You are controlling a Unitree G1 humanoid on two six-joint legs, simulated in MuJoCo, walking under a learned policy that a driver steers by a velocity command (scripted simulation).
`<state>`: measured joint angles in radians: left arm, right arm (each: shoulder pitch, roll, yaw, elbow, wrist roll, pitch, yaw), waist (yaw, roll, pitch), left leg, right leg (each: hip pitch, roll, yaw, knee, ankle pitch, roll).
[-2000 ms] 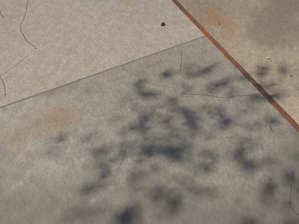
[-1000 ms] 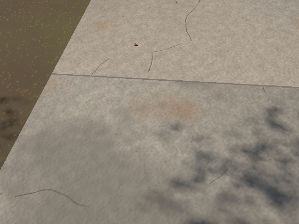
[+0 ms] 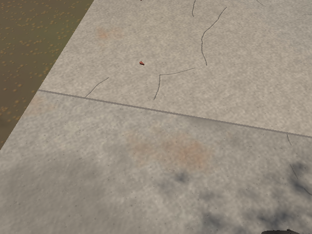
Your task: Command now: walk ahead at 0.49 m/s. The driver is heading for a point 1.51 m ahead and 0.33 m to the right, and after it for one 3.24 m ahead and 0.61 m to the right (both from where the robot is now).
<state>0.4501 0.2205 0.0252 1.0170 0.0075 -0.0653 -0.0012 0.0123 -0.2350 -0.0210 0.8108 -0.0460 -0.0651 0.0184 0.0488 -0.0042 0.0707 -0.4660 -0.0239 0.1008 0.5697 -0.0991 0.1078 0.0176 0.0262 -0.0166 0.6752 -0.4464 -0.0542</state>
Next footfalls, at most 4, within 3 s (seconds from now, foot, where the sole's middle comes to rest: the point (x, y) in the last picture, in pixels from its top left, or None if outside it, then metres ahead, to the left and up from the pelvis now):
0.52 right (191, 230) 0.46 -0.10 -0.75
1.06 left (149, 163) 0.76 0.09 -0.75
1.54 right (187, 139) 0.90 -0.09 -0.75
2.08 left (149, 136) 0.91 0.10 -0.75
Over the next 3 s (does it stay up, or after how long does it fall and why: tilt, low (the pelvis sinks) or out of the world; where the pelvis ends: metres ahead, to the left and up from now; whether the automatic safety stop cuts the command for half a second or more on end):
stays up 0.90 0.02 0.02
